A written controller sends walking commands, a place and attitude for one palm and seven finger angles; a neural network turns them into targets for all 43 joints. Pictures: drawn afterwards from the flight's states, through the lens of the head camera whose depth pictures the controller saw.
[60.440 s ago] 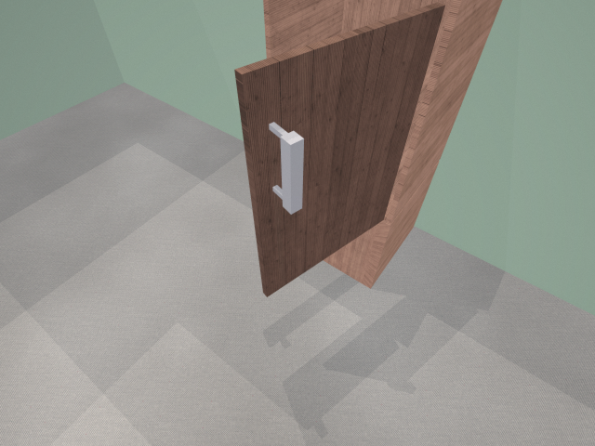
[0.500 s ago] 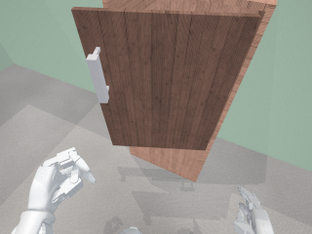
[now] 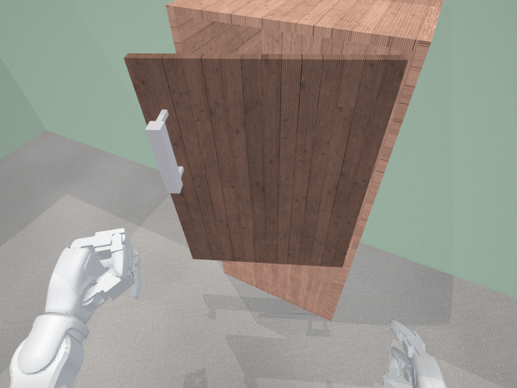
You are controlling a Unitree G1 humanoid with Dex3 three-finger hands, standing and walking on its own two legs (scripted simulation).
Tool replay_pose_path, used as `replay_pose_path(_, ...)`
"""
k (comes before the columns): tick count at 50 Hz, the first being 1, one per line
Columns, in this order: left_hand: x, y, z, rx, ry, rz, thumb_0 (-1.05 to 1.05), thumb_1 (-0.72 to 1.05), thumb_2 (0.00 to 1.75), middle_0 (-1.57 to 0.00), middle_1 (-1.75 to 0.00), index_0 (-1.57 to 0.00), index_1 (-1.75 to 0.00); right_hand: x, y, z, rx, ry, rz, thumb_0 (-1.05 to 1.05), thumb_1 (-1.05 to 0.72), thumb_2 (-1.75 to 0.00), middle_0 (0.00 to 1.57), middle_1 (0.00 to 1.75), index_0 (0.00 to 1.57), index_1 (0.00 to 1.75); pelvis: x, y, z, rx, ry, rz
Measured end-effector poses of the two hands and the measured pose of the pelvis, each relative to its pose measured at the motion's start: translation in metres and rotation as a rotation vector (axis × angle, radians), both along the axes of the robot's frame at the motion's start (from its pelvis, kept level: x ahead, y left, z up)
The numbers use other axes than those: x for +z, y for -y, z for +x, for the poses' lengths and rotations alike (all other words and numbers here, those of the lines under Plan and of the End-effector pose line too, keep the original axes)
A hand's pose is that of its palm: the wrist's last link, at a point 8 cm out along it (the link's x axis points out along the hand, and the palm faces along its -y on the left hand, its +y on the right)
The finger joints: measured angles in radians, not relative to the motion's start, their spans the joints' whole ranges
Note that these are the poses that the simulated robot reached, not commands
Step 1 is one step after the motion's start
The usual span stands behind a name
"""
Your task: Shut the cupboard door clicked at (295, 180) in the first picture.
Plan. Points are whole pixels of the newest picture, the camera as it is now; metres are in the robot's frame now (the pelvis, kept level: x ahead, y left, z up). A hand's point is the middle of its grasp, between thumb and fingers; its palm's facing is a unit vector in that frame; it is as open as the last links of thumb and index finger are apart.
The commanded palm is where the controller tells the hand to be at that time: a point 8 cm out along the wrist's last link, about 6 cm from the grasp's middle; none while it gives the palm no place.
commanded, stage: raise the hand and make a fist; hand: left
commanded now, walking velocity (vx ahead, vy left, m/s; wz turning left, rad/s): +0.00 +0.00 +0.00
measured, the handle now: (169, 152) +0.49 +0.22 +0.11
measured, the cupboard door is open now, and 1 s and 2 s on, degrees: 22 22 22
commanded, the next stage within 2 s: bring the fist close to the handle in 0.32 s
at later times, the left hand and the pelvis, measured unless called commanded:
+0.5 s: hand (129, 281) +0.22 +0.19 +0.11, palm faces +0.03 -1.00 -0.03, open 3.1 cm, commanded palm +0.22 +0.24 +0.12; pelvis -0.01 +0.00 +0.00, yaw +0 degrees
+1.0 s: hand (153, 221) +0.32 +0.19 +0.12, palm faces +0.03 -1.00 -0.03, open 3.1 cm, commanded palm +0.30 +0.24 +0.12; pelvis +0.00 +0.01 +0.01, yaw -1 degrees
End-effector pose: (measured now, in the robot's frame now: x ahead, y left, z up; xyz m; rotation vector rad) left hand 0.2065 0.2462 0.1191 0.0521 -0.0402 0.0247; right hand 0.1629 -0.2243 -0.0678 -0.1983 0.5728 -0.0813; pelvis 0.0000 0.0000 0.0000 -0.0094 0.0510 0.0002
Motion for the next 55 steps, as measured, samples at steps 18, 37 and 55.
replay_pose_path(18,-0.007,0.003,-0.006,0.01,-0.003,-0.016,0.01,0.9,0.9,-1.3,-1.5,-1.3,-1.5,0.008,0.006,-0.002,-0.011,0.023,-0.018,0.02,-0.9,-0.9,0.2,0.3,0.2,0.3,0.002,0.0,-0.004,-0.005,0.016,0.002)
replay_pose_path(37,-0.003,0.011,0.052,-0.03,-0.01,-0.021,0.01,0.9,0.9,-1.3,-1.5,-1.3,-1.5,-0.002,-0.009,-0.013,-0.014,-0.029,0.004,0.02,-0.9,-0.9,0.21,0.3,0.2,0.3,0.005,-0.008,-0.009,-0.007,0.014,0.005)
replay_pose_path(55,-0.004,0.002,0.104,0.003,-0.026,-0.027,0.01,0.9,0.9,-1.3,-1.5,-1.3,-1.5,-0.008,0.017,-0.029,-0.08,-0.132,-0.038,0.02,-0.9,-0.9,0.2,0.3,0.2,0.3,0.007,-0.005,-0.004,-0.018,-0.006,0.009)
